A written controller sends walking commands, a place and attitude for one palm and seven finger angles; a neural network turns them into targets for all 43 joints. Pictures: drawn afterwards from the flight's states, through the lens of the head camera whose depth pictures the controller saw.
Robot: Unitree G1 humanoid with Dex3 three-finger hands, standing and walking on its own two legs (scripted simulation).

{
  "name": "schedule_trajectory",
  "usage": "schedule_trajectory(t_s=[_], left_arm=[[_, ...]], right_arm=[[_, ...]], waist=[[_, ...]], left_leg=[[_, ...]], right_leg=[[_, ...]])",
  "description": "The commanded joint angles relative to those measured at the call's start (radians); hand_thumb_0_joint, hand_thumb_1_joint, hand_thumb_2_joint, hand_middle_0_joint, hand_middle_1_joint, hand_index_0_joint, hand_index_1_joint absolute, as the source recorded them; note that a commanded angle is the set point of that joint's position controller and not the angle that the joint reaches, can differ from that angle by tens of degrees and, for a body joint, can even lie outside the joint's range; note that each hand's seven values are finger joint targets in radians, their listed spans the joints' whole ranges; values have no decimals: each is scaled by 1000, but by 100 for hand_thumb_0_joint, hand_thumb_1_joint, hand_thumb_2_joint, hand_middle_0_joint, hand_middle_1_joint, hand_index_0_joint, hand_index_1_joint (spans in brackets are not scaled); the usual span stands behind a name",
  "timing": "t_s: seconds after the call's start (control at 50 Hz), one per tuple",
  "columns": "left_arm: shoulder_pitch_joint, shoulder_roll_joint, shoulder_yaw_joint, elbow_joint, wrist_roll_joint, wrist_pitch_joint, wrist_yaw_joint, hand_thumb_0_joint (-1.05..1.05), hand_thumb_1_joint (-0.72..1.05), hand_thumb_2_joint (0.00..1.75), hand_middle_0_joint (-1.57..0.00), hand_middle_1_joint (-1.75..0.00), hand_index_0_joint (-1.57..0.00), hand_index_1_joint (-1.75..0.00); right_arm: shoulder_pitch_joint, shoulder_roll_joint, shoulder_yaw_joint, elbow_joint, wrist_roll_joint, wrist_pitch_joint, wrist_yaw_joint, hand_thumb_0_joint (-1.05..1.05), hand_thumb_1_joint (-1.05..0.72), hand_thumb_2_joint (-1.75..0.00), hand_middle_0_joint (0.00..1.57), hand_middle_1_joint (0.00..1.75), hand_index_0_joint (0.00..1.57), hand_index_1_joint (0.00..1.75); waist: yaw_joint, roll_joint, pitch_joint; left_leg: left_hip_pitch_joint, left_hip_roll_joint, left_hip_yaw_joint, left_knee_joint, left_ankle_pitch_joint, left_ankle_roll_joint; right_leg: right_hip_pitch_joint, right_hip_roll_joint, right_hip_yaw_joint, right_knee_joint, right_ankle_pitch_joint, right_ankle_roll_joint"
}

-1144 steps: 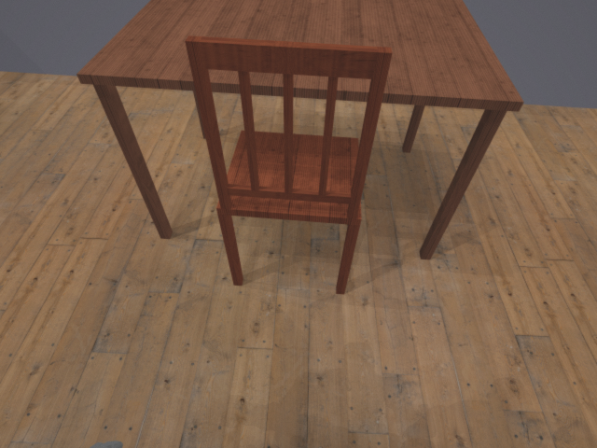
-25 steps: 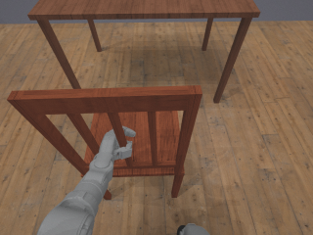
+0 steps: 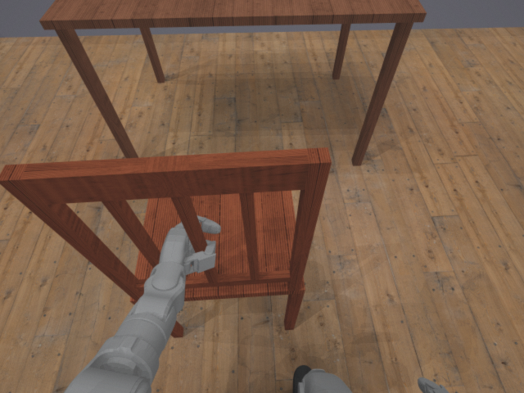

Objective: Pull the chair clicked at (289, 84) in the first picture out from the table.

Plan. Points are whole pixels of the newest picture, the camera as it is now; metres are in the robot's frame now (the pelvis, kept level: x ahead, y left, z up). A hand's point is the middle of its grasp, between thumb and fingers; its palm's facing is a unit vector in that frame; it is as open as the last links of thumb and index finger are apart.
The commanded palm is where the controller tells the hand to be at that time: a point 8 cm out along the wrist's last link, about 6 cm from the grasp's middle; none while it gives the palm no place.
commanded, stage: stop walking, hand still on the chair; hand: left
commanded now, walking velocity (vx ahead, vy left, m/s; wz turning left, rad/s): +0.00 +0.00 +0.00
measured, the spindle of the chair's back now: (200, 245) +0.37 +0.12 -0.06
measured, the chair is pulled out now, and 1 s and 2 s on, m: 0.59 0.59 0.59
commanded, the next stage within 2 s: open the thumb and straighten the fingers in 0.70 s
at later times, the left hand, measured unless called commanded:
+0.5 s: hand (208, 257) +0.34 +0.10 -0.05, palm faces -0.12 -0.98 -0.16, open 5.4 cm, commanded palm +0.32 +0.15 -0.03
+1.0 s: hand (203, 253) +0.34 +0.11 -0.05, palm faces -0.10 -0.99 -0.13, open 6.7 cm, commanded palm +0.32 +0.16 -0.04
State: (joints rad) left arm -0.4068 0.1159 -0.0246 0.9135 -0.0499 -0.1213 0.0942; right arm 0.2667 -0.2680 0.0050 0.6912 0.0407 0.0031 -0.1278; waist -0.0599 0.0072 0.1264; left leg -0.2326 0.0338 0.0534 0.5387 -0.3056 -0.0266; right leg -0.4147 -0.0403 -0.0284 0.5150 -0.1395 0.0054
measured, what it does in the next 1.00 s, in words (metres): stands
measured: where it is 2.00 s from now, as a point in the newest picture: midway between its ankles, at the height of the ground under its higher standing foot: outside the picture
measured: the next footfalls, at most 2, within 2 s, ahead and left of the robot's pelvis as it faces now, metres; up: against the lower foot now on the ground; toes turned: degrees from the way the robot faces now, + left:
none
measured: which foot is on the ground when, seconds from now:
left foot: down 0.00-1.00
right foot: down 0.00-1.00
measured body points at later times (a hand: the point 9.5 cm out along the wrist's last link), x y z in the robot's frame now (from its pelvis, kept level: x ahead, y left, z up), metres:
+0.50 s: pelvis +0.05 +0.02 +0.01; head +0.08 +0.00 +0.45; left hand +0.34 +0.15 -0.04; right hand +0.19 -0.23 -0.11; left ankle -0.01 +0.14 -0.73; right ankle +0.11 -0.12 -0.73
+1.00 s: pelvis +0.05 +0.01 +0.00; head +0.08 +0.01 +0.45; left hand +0.34 +0.16 -0.04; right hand +0.15 -0.24 -0.12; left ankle -0.01 +0.14 -0.73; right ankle +0.11 -0.12 -0.73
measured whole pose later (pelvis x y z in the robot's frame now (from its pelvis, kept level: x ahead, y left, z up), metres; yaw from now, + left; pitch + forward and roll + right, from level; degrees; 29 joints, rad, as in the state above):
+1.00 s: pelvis +0.05 +0.01 +0.00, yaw +1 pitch +5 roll +0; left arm -0.14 0.13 -0.08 0.62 -0.03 -0.07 0.05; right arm 0.28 -0.23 0.01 0.68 0.04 0.00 -0.04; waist -0.06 0.00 -0.01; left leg -0.25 0.03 0.04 0.54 -0.37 -0.02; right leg -0.44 -0.05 -0.04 0.54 -0.18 0.01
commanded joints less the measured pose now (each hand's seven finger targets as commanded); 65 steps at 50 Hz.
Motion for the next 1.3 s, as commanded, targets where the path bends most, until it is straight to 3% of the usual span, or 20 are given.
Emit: schedule_trajectory(t_s=[0.0,0.04,0.06,0.1,0.18,0.2,0.32,0.6,0.76,0.78,0.8,0.82,0.86,0.9,0.92,1.0,1.02,1.14,1.22,1.28], left_arm=[[-285,146,17,-280,21,-59,14,0,90,90,-50,-145,-50,-145],[-241,122,2,-286,27,-57,13,0,90,90,-50,-145,-50,-145],[-220,119,-2,-290,31,-57,12,0,90,90,-50,-145,-50,-145],[-183,126,-6,-293,27,-52,14,0,90,90,-50,-145,-50,-145],[-117,91,-26,-302,35,-51,11,0,90,90,-50,-145,-50,-145],[-97,94,-34,-304,32,-51,12,0,90,90,-50,-145,-50,-145],[-34,74,-54,-370,38,-48,8,0,90,90,-50,-145,-50,-145],[-4,67,-67,-433,30,-30,14,0,90,90,-50,-145,-50,-145],[-3,73,-52,-431,32,-35,17,0,90,90,-50,-145,-50,-145],[51,88,-29,-412,31,-35,19,0,90,90,-50,-145,-50,-145],[147,1,-120,-255,8,21,1,0,78,84,-50,-145,-50,-145],[99,19,-71,-297,-11,16,-6,0,66,78,-50,-145,-50,-145],[-16,116,-3,-460,5,-14,-20,0,42,67,-50,-145,-50,-145],[54,115,-13,-489,20,-12,-35,0,17,55,-50,-145,-50,-145],[32,99,-26,-516,22,-11,-42,0,5,49,-50,-145,-50,-145],[61,73,-46,-502,26,33,-66,0,-43,26,-47,-138,-47,-138],[11,143,10,-540,23,40,-63,0,-55,20,-45,-130,-45,-130],[28,60,-37,-561,5,87,-76,0,-55,20,-30,-87,-30,-87],[35,72,-30,-613,-1,91,-88,0,-55,20,-20,-58,-20,-58],[35,57,-49,-613,10,105,-90,0,-55,20,-13,-36,-13,-36]], right_arm=[[-36,-91,-29,-113,-5,-35,-11,0,-90,-90,20,30,20,30],[-42,-80,-28,-120,-11,-36,-8,0,-90,-90,20,30,20,30],[-45,-76,-27,-119,-13,-38,-7,0,-90,-90,20,30,20,30],[-36,-81,-30,-99,-11,-38,-12,0,-90,-90,20,30,20,30],[-39,-74,-30,-100,-20,-33,-6,0,-90,-90,20,30,20,30],[-44,-81,-33,-92,-20,-34,-8,0,-90,-90,20,30,20,30],[-55,-71,-34,-106,-27,-18,-1,0,-90,-90,20,30,20,30],[-90,-64,-30,-138,-24,17,6,0,-90,-90,20,30,20,30],[-84,-66,-28,-144,-25,17,8,0,-90,-90,20,30,20,30],[-81,-67,-32,-144,-25,18,7,0,-90,-90,20,30,20,30],[-66,-109,-39,-115,11,10,38,0,-90,-90,20,30,20,30],[-57,-105,-33,-119,14,4,58,0,-90,-90,20,30,20,30],[-58,-107,-54,-136,2,-22,69,0,-90,-90,20,30,20,30],[-55,-99,-50,-142,-3,-47,81,0,-90,-90,20,30,20,30],[-46,-93,-46,-143,-4,-57,86,0,-90,-90,20,30,20,30],[-34,-100,-49,-151,-5,-79,99,0,-90,-90,20,30,20,30],[-29,-108,-48,-157,-5,-84,96,0,-90,-90,20,30,20,30],[-30,-107,-49,-184,-5,-108,92,0,-90,-90,20,30,20,30],[-20,-114,-55,-194,-6,-123,87,0,-90,-90,20,30,20,30],[-21,-115,-50,-198,-8,-126,88,0,-90,-90,20,30,20,30]], waist=[[49,6,-349],[48,-1,-367],[49,7,-358],[43,-5,-298],[40,-50,-346],[34,-1,-334],[30,-53,-379],[34,20,-321],[42,3,-327],[44,-6,-329],[-12,-80,-301],[2,-185,-262],[0,-150,-355],[21,-22,-370],[11,3,-380],[7,20,-374],[10,10,-400],[4,-39,-427],[2,-60,-471],[-2,-68,-441]], left_leg=[[-13,92,-81,-160,4,59],[13,84,-66,-146,73,49],[15,84,-66,-159,50,45],[30,81,-65,-169,58,45],[85,89,-56,-146,261,32],[94,91,-56,-152,310,30],[140,94,-49,-123,458,16],[107,88,-47,-179,294,26],[100,89,-52,-178,275,30],[104,91,-51,-177,280,30],[-15,30,-4,-162,255,16],[-78,34,-3,-132,212,26],[-111,12,2,-99,178,39],[-128,0,10,-86,175,34],[-134,-7,10,-79,172,31],[-172,-9,4,-47,162,28],[-183,-14,0,-48,135,30],[-210,-17,-7,-13,128,30],[-217,-20,-12,18,161,29],[-229,-20,-22,33,156,27]], right_leg=[[284,-76,118,-93,-120,-12],[312,-94,122,-88,-21,-19],[303,-96,123,-94,-45,-20],[261,-83,128,-117,-42,-23],[327,-89,110,-56,231,-38],[324,-91,106,-47,294,-40],[378,-100,95,-10,495,-50],[351,-89,96,-59,285,-46],[352,-87,97,-61,248,-49],[352,-87,97,-61,256,-49],[296,-45,-23,-39,203,-32],[263,-38,-20,-31,179,-26],[275,-31,9,-17,163,-23],[276,-33,13,-4,157,-31],[260,-31,7,-1,148,-31],[203,-22,-13,27,124,-30],[215,-22,-9,29,96,-25],[172,-15,-24,77,77,-16],[178,-14,-26,110,116,-14],[133,-13,-36,128,99,-14]])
